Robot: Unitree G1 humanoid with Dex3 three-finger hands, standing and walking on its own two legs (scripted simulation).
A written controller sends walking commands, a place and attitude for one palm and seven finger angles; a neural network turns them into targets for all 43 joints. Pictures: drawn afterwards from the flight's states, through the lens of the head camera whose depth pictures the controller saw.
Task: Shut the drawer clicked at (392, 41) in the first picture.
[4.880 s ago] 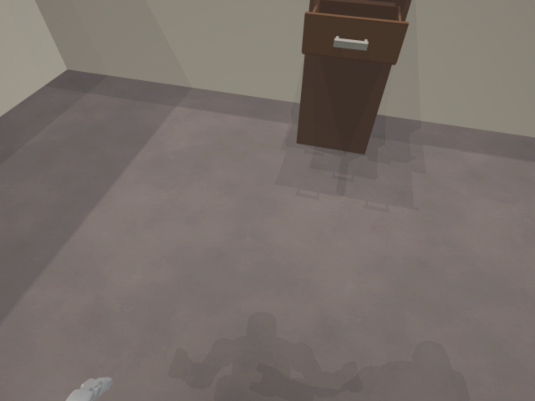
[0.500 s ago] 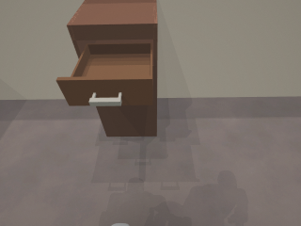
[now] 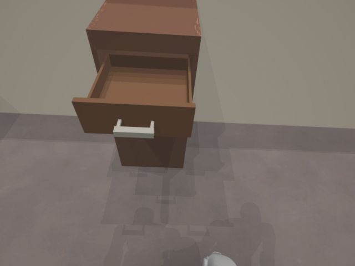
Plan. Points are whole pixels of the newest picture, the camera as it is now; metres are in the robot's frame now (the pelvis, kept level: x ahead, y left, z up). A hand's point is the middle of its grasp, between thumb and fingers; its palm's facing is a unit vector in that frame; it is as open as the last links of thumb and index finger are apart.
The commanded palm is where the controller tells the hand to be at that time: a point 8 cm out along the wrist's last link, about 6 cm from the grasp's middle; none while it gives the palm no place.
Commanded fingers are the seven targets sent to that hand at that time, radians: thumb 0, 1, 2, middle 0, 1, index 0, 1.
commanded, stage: take the last steps up to it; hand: left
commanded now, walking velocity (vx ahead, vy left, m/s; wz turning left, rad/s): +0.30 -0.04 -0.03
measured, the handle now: (135, 127) +0.50 +0.16 -0.02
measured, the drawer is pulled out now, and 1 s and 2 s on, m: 0.30 0.30 0.30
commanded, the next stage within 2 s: come to a stop and stand still in 0.46 s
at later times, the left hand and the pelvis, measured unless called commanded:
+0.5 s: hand (127, 261) +0.17 +0.13 -0.17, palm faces +0.08 -0.97 -0.21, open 7.2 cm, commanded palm none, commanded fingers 0.00 0.90 0.90 -0.20 -0.30 -0.20 -0.30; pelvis +0.15 -0.05 +0.00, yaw +1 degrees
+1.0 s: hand (123, 253) +0.19 +0.15 -0.18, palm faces +0.06 -0.97 -0.23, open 7.4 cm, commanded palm none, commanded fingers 0.00 0.90 0.90 -0.20 -0.30 -0.20 -0.30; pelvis +0.17 -0.04 -0.01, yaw -1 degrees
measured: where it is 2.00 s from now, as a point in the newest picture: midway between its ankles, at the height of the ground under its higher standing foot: outside the picture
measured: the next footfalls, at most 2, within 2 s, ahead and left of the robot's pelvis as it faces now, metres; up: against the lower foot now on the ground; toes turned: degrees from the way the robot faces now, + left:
right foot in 0.16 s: +0.19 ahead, -0.14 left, +0.00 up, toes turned -8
left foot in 0.64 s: +0.29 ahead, +0.08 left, +0.00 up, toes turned +9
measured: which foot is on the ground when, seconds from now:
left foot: down 0.00-0.18, up 0.20-0.62, down 0.64-1.00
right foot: up 0.00-0.14, down 0.16-0.66, up 0.68-1.00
